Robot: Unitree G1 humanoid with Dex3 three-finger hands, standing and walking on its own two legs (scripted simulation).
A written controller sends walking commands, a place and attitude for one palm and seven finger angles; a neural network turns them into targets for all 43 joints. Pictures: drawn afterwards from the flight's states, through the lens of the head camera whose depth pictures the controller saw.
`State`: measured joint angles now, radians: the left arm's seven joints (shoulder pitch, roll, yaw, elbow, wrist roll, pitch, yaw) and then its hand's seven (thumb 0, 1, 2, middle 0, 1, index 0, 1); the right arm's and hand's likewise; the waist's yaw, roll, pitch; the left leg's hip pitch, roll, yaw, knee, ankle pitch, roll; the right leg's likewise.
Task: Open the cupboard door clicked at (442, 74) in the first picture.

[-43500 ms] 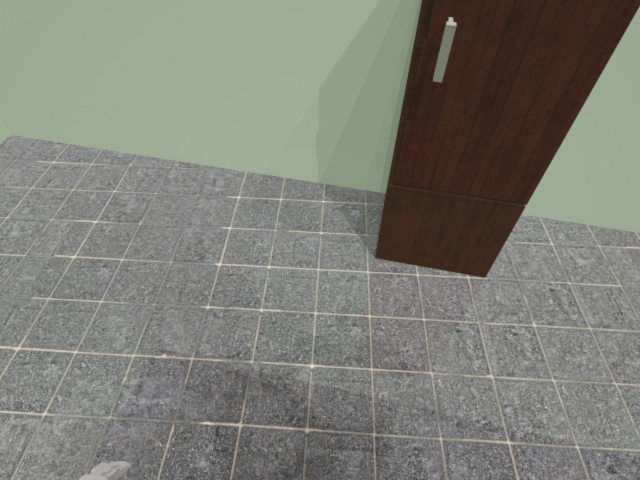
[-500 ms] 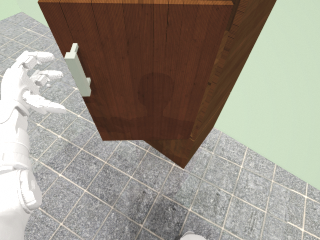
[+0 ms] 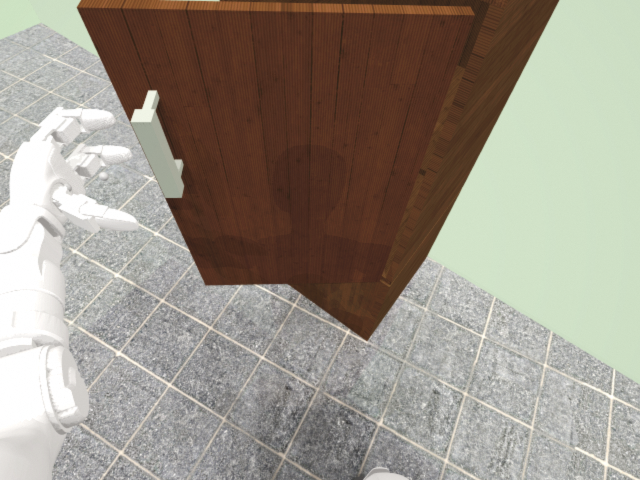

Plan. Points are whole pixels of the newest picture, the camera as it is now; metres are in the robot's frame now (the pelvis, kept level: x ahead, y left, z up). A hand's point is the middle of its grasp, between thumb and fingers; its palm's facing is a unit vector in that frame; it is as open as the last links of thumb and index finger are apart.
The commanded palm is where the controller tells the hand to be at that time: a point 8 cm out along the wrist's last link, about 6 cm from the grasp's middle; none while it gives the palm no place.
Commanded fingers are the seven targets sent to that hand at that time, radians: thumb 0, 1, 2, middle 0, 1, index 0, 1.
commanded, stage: move the hooked fingers beside the handle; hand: left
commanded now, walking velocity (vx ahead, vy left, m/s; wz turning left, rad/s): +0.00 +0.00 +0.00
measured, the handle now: (163, 146) +0.50 +0.19 +0.11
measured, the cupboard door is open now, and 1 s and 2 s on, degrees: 40 40 40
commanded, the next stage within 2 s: slide the fingers in behind the handle in 0.34 s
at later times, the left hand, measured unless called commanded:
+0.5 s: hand (96, 179) +0.44 +0.26 +0.12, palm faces +0.03 -1.00 +0.00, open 13.9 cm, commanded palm +0.42 +0.30 +0.12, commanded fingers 0.00 -0.50 0.30 -0.30 -1.20 -0.30 -1.20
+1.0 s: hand (123, 182) +0.44 +0.23 +0.12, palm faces +0.01 -1.00 +0.02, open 13.9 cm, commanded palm +0.41 +0.27 +0.12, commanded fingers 0.00 -0.50 0.30 -0.30 -1.20 -0.30 -1.20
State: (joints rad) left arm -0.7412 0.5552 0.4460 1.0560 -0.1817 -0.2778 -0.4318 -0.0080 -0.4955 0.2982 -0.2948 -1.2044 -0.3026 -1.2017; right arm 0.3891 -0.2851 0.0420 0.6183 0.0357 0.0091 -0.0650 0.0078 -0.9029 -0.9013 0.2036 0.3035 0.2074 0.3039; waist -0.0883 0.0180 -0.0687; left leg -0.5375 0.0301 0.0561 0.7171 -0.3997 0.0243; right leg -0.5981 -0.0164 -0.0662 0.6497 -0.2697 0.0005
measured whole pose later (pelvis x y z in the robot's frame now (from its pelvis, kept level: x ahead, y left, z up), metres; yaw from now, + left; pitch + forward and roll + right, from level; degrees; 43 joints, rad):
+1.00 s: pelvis -0.01 +0.00 +0.00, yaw +0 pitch +11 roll -1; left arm -0.72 0.48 0.39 1.00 -0.19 -0.26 -0.37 -0.01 -0.50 0.30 -0.29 -1.20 -0.30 -1.20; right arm 0.37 -0.28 0.05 0.61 0.04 0.00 -0.06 0.01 -0.90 -0.90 0.20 0.30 0.21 0.30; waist -0.08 0.02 -0.07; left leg -0.52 0.03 0.05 0.72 -0.40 0.03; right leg -0.58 -0.02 -0.06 0.65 -0.27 0.00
